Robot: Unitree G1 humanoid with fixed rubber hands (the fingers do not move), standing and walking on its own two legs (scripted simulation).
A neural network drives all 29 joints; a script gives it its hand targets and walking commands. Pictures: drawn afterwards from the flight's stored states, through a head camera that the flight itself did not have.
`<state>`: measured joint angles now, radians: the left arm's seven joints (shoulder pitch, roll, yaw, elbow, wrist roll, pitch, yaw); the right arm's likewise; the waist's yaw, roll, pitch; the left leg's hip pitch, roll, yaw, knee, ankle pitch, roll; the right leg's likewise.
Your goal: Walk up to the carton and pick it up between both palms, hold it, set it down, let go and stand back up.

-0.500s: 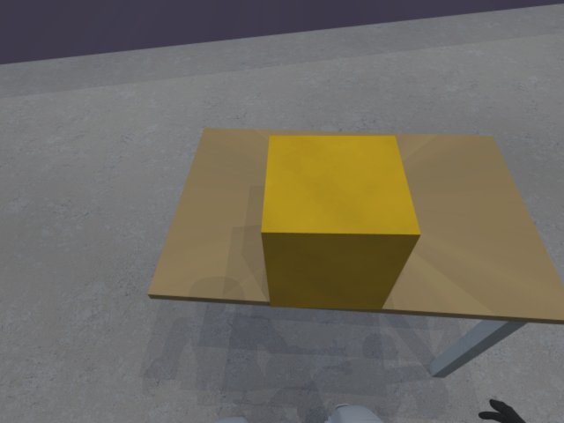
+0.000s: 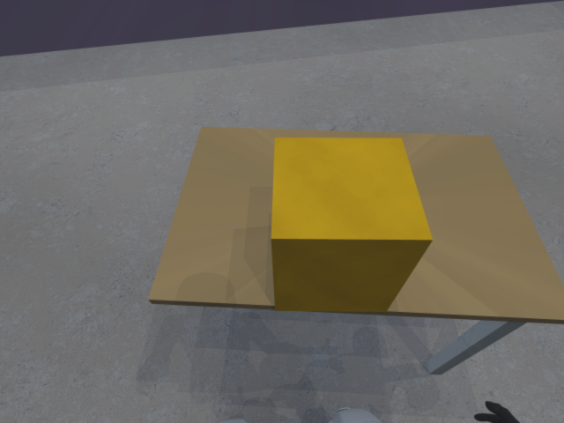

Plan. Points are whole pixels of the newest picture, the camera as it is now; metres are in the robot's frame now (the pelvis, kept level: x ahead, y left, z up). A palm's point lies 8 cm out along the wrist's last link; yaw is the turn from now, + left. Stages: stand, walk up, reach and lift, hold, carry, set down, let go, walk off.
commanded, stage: walk up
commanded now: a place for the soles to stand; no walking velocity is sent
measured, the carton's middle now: (334, 230) +0.42 -0.08 -0.03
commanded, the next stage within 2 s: none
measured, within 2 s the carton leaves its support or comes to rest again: neither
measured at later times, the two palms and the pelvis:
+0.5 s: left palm out of the picture +0.07 +0.31 -0.11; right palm out of the picture +0.09 -0.32 -0.10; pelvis +0.01 +0.00 +0.00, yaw -2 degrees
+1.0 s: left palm out of the picture +0.07 +0.31 -0.11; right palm out of the picture +0.07 -0.32 -0.11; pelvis +0.00 +0.00 +0.00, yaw -3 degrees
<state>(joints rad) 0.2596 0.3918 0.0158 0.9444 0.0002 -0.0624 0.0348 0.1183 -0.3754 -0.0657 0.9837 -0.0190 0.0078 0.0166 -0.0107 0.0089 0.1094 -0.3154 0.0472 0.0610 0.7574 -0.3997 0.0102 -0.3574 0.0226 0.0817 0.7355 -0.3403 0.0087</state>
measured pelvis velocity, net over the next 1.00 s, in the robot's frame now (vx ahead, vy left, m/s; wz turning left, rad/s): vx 0.00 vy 0.00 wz -0.06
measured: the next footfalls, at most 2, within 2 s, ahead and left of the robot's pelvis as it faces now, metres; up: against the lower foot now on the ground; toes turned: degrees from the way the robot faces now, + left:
none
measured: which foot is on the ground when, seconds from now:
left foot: down 0.00-1.00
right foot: down 0.00-1.00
